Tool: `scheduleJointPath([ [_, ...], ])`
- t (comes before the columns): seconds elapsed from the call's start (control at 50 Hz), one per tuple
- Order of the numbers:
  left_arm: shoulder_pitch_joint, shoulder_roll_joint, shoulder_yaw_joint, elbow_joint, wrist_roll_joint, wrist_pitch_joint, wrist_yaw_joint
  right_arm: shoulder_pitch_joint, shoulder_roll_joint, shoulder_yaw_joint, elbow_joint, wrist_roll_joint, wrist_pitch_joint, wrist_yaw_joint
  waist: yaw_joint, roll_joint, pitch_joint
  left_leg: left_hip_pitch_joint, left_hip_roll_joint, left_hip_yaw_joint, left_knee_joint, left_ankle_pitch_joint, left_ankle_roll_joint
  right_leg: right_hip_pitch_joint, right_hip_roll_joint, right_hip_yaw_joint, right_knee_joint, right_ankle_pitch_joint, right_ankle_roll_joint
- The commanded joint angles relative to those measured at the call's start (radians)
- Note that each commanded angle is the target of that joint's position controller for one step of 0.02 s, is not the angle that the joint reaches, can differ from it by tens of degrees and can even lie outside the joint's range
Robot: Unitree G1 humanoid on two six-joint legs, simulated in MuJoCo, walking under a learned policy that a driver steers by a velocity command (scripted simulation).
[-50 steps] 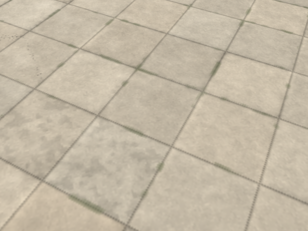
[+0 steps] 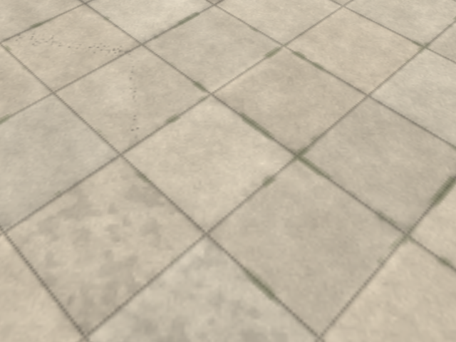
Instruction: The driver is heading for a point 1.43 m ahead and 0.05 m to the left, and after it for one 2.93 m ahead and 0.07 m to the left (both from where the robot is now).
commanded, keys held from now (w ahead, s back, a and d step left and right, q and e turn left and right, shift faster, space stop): w+q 0.36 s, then w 0.54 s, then w+e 0.10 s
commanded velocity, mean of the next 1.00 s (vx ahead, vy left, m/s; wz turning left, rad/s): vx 0.50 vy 0.00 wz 0.33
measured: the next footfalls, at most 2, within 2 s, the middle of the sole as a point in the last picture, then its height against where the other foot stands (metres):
right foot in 0.38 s outside the picture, level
left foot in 0.86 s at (166, 293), level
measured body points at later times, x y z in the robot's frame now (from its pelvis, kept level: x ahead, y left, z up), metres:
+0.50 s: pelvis +0.28 -0.03 +0.01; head +0.30 -0.03 +0.46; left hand +0.37 +0.27 -0.07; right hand +0.43 -0.28 -0.11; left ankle +0.15 +0.06 -0.64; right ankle +0.36 -0.12 -0.72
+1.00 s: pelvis +0.51 +0.10 +0.01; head +0.53 +0.12 +0.46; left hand +0.47 +0.38 -0.12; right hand +0.75 -0.10 -0.07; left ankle +0.53 +0.20 -0.72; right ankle +0.47 -0.07 -0.64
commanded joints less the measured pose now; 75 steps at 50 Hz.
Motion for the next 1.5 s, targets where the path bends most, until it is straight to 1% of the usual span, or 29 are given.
scheduleJointPath([
  [0.02, -0.019, 0.137, 0.033, -0.102, 0.025, -0.027, 0.005, 0.044, -0.108, -0.029, -0.070, -0.015, -0.022, -0.013, -0.006, 0.031, -0.142, 0.337, 0.268, -0.437, -0.330, 0.142, 0.199, -0.310, -0.072, 0.078, -0.041, 0.096, -0.012],
  [0.1, -0.054, 0.093, 0.022, -0.116, 0.041, 0.008, 0.008, 0.063, -0.136, -0.036, -0.054, -0.010, -0.030, -0.033, 0.006, 0.031, -0.104, 0.198, 0.225, -0.335, -0.372, 0.287, 0.205, -0.275, -0.055, 0.044, -0.208, 0.200, 0.039],
  [0.2, -0.245, 0.053, 0.000, -0.157, 0.030, 0.000, -0.007, 0.134, -0.148, -0.039, -0.022, 0.004, -0.016, -0.053, -0.069, 0.076, -0.072, 0.176, 0.159, -0.284, -0.347, 0.162, 0.133, -0.216, 0.017, 0.033, -0.576, 0.493, 0.055],
  [0.3, -0.317, 0.096, 0.013, -0.183, 0.013, -0.022, -0.032, 0.196, -0.145, -0.040, 0.004, 0.010, -0.001, -0.059, -0.088, 0.103, -0.068, 0.284, 0.205, -0.416, -0.246, 0.087, 0.115, -0.158, 0.059, 0.063, -0.731, 0.441, 0.027],
  [0.36, -0.184, 0.129, 0.037, -0.154, 0.011, -0.036, -0.029, 0.163, -0.128, -0.036, -0.007, 0.007, 0.007, -0.061, -0.006, 0.142, -0.107, 0.298, 0.183, -0.455, -0.125, 0.159, 0.074, 0.034, 0.069, 0.039, -0.808, 0.365, -0.028],
  [0.38, -0.066, 0.164, 0.051, -0.136, 0.028, -0.041, -0.023, 0.155, -0.078, -0.018, -0.018, -0.001, 0.002, -0.057, 0.050, 0.111, -0.207, 0.247, 0.137, -0.395, 0.044, 0.177, 0.039, 0.236, -0.015, 0.094, -0.789, 0.369, -0.079],
  [0.4, 0.073, 0.241, 0.068, -0.119, 0.052, -0.040, -0.016, 0.239, -0.017, 0.002, -0.036, 0.000, -0.005, -0.058, 0.057, -0.072, -0.362, -0.015, 0.023, -0.267, 0.366, -0.032, -0.032, 0.595, -0.227, 0.392, -0.791, 0.291, -0.203],
  [0.42, 0.145, 0.237, 0.074, -0.072, 0.033, -0.026, -0.029, 0.315, -0.033, 0.009, -0.035, 0.019, -0.012, -0.061, 0.042, -0.327, -0.410, -0.257, -0.012, -0.205, 0.600, -0.400, -0.069, 0.713, -0.358, 0.764, -0.902, 0.034, -0.303],
  [0.44, 0.106, 0.152, 0.051, -0.085, 0.013, -0.021, -0.031, 0.266, -0.119, -0.010, -0.019, 0.024, -0.012, -0.060, 0.061, -0.196, -0.272, -0.347, 0.043, -0.233, 0.690, -0.346, -0.076, 0.616, -0.330, 0.725, -0.943, -0.120, -0.275],
  [0.5, -0.006, 0.077, 0.020, -0.084, 0.030, -0.003, -0.026, 0.084, -0.112, -0.015, -0.058, -0.007, -0.014, -0.052, 0.029, -0.066, -0.060, -0.309, 0.130, -0.170, 0.610, -0.169, -0.077, 0.302, -0.208, 0.400, -0.995, 0.122, -0.221],
  [0.66, 0.020, 0.147, 0.030, -0.023, 0.007, -0.001, -0.021, -0.038, -0.015, 0.024, -0.083, -0.012, -0.027, -0.030, 0.029, -0.073, -0.049, -0.184, 0.174, -0.063, 0.175, 0.090, -0.101, 0.200, -0.143, 0.129, -1.085, 0.423, -0.229],
  [0.78, 0.113, 0.181, 0.033, 0.034, -0.011, 0.024, -0.021, -0.177, -0.042, 0.020, -0.125, 0.004, -0.037, -0.009, 0.067, -0.084, -0.022, -0.105, 0.132, -0.035, -0.034, 0.142, -0.078, 0.285, -0.184, 0.105, -1.041, 0.438, -0.194],
  [0.82, 0.108, 0.196, 0.037, 0.045, -0.013, 0.036, -0.017, -0.144, -0.064, 0.010, -0.121, 0.002, -0.040, -0.006, 0.029, -0.091, -0.036, -0.025, 0.112, -0.018, -0.084, 0.099, -0.048, 0.316, -0.197, 0.099, -0.981, 0.533, -0.173],
  [0.86, 0.103, 0.168, 0.023, 0.046, -0.009, 0.041, -0.011, 0.072, -0.132, -0.028, -0.058, -0.010, -0.038, -0.018, -0.084, -0.059, -0.170, 0.309, 0.089, 0.002, -0.126, 0.109, 0.003, 0.249, -0.120, 0.015, -0.710, 0.742, -0.123],
  [0.88, 0.097, 0.108, -0.004, 0.014, 0.022, 0.036, -0.008, 0.258, -0.214, -0.050, -0.031, -0.023, -0.032, -0.031, -0.153, 0.077, -0.325, 0.599, 0.298, -0.235, -0.099, 0.149, 0.076, 0.048, -0.059, -0.039, -0.379, 0.475, -0.077],
  [0.9, 0.198, 0.023, -0.029, -0.003, 0.015, 0.016, -0.012, 0.280, -0.271, -0.057, -0.018, -0.022, -0.027, -0.026, -0.091, 0.328, -0.415, 0.822, 0.473, -0.671, -0.225, -0.075, 0.216, -0.302, 0.094, -0.013, -0.086, -0.127, -0.029],
  [0.92, 0.138, 0.128, -0.005, 0.010, -0.008, 0.005, -0.017, 0.269, -0.175, -0.033, -0.023, -0.013, -0.028, -0.023, -0.128, 0.199, -0.350, 0.769, 0.459, -0.689, -0.279, -0.204, 0.188, -0.414, 0.043, 0.090, 0.022, -0.146, -0.038],
  [0.94, 0.062, 0.157, 0.005, -0.014, -0.025, 0.001, -0.021, 0.212, -0.142, -0.020, -0.026, -0.011, -0.032, -0.023, -0.118, 0.153, -0.227, 0.655, 0.432, -0.547, -0.296, -0.164, 0.154, -0.455, 0.005, 0.081, 0.028, -0.053, -0.050],
  [0.96, 0.029, 0.144, 0.004, -0.015, -0.019, 0.004, -0.018, 0.149, -0.119, -0.011, -0.029, -0.016, -0.036, -0.021, -0.086, 0.087, -0.166, 0.535, 0.391, -0.442, -0.320, -0.070, 0.134, -0.417, -0.035, 0.063, -0.011, 0.032, -0.046],
  [1.02, 0.058, 0.101, 0.006, 0.001, -0.009, 0.037, -0.017, 0.063, -0.071, -0.003, -0.016, -0.029, -0.058, -0.017, -0.014, 0.110, -0.099, 0.335, 0.328, -0.259, -0.415, 0.091, 0.116, -0.294, -0.078, 0.079, -0.092, 0.157, -0.023],
  [1.2, -0.129, 0.041, -0.006, -0.058, 0.002, 0.051, -0.037, 0.100, -0.117, -0.020, 0.066, -0.031, -0.071, -0.046, -0.054, 0.046, -0.009, 0.342, 0.297, 0.054, -0.487, 0.284, 0.068, -0.331, -0.041, 0.045, -0.462, 0.533, -0.006],
  [1.3, -0.265, 0.030, -0.015, -0.139, 0.000, 0.050, -0.068, 0.181, -0.148, -0.031, 0.119, -0.012, -0.037, -0.055, -0.100, 0.035, 0.033, 0.521, 0.353, 0.109, -0.422, 0.385, 0.052, -0.390, -0.024, -0.023, -0.597, 0.448, -0.050],
  [1.36, -0.231, 0.063, 0.002, -0.166, 0.000, 0.054, -0.081, 0.161, -0.184, -0.041, 0.117, -0.005, -0.012, -0.067, -0.052, 0.085, -0.029, 0.580, 0.361, 0.152, -0.263, 0.802, 0.020, -0.269, 0.048, -0.107, -0.611, 0.293, -0.102],
  [1.4, -0.017, 0.135, 0.044, -0.125, -0.003, 0.060, -0.072, 0.136, -0.201, -0.044, 0.108, -0.002, 0.004, -0.079, 0.075, 0.095, -0.155, 0.513, 0.326, 0.187, 0.042, 0.975, -0.018, 0.034, 0.127, -0.137, -0.661, 0.280, -0.160],
  [1.42, 0.151, 0.209, 0.079, -0.088, -0.003, 0.068, -0.053, 0.138, -0.183, -0.034, 0.093, -0.010, -0.002, -0.085, 0.153, 0.027, -0.245, 0.297, 0.286, 0.188, 0.319, 0.741, -0.059, 0.344, 0.069, 0.000, -0.701, 0.317, -0.212],
  [1.44, 0.153, 0.321, 0.096, -0.088, -0.010, 0.067, -0.039, 0.248, -0.021, 0.017, 0.041, -0.049, -0.031, -0.063, 0.035, -0.251, -0.330, -0.191, 0.083, 0.132, 0.693, -0.273, -0.130, 0.725, -0.207, 0.544, -0.736, 0.247, -0.402],
  [1.46, 0.189, 0.253, 0.076, -0.113, -0.004, 0.056, -0.039, 0.167, -0.083, 0.014, 0.032, -0.017, -0.075, -0.045, 0.102, -0.150, -0.479, -0.322, 0.033, -0.106, 0.830, -0.408, -0.122, 0.811, -0.285, 0.832, -0.895, 0.121, -0.466],
  [1.48, 0.155, 0.199, 0.061, -0.107, 0.005, 0.047, -0.039, 0.055, -0.136, -0.001, -0.002, 0.023, -0.098, -0.035, 0.123, -0.095, -0.334, -0.402, 0.093, -0.132, 0.810, -0.314, -0.098, 0.721, -0.249, 0.673, -0.924, 0.170, -0.400],
  [1.5, 0.093, 0.171, 0.053, -0.113, 0.001, 0.043, -0.037, 0.029, -0.125, 0.005, -0.012, 0.017, -0.109, -0.038, 0.079, -0.024, -0.234, -0.377, 0.137, -0.123, 0.717, -0.225, -0.086, 0.568, -0.203, 0.545, -0.926, 0.248, -0.360],
])
Over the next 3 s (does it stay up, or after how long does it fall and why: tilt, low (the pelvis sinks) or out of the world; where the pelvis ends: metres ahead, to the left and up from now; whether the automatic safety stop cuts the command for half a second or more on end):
stays up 1.57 -0.02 -0.01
